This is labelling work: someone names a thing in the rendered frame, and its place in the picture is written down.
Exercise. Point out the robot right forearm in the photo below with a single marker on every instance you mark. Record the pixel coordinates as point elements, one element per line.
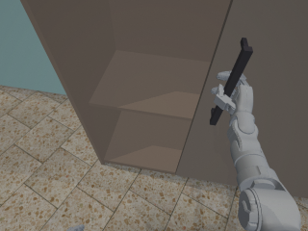
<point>253,170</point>

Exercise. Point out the robot right hand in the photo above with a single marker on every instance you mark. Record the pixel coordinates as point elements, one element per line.
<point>241,99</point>

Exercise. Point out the robot right upper arm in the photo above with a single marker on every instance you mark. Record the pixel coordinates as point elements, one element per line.
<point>267,210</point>

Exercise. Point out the handle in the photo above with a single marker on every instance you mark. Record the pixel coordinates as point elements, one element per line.
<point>234,77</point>

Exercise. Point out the wardrobe door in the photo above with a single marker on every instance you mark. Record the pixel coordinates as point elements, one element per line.
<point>277,71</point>

